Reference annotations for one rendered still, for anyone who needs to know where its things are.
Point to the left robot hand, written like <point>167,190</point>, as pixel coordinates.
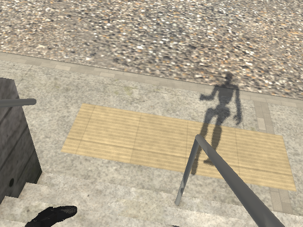
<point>51,215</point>

